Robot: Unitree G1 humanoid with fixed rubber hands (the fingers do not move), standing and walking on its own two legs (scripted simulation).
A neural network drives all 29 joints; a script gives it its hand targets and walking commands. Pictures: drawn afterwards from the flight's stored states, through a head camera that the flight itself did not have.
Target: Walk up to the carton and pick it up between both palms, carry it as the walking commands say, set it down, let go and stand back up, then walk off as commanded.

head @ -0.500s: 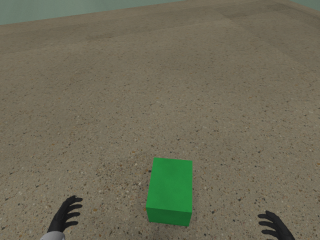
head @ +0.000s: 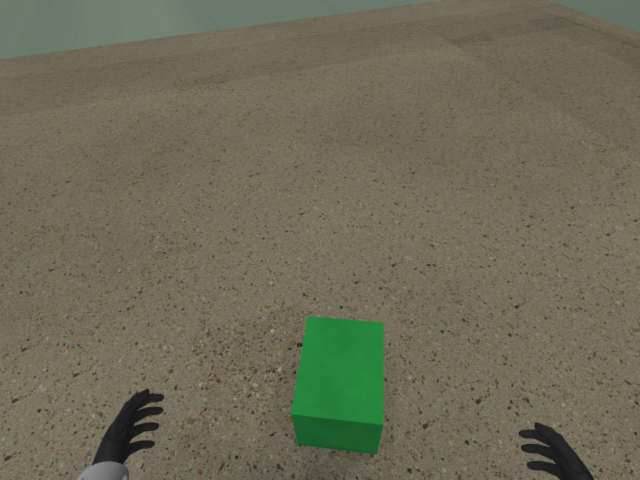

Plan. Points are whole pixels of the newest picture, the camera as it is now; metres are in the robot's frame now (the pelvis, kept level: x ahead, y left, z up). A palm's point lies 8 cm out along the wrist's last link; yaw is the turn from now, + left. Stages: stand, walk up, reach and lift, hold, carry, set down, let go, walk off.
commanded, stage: walk off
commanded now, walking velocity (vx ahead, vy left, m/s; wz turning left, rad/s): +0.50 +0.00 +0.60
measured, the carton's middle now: (341, 383) +0.54 -0.03 -0.65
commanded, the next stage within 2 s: none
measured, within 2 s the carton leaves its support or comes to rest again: neither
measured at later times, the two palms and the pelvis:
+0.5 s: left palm (111, 416) +0.25 +0.31 -0.06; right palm (538, 471) +0.16 -0.25 -0.08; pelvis +0.07 +0.03 +0.00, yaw +2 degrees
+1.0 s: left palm (106, 411) +0.26 +0.32 -0.07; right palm (434, 281) +0.47 -0.20 -0.08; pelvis +0.24 +0.02 -0.01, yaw +17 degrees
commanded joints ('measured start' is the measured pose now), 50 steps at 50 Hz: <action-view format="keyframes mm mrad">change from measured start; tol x32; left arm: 1 -12 136 -19 22 -8 -19 -3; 50 166 128 -19 35 -13 -31 9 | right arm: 1 -17 -145 -36 0 -30 -9 0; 22 349 -142 -54 88 -10 19 4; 50 -154 -5 -2 -41 -13 31 91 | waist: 1 70 -29 -28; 30 0 194 -35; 36 256 -197 -228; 42 113 -160 308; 50 79 -82 146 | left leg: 1 -9 102 -73 -113 78 38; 16 -65 49 -18 -73 -13 17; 30 420 182 -367 -23 1117 73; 34 -253 71 -186 249 865 -35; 36 -597 -38 -3 652 -299 -53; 50 -288 78 253 238 128 -53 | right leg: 1 77 -130 132 -118 92 -11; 7 -23 -241 237 -257 -530 -19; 17 153 -159 5 118 224 20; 21 -220 -25 -19 129 -356 72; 29 -396 -23 -56 268 -333 82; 32 -140 -30 -28 117 -298 61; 35 811 -354 300 -172 136 -119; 44 6 -334 25 -421 -53 -59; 50 176 -262 -241 -252 644 -20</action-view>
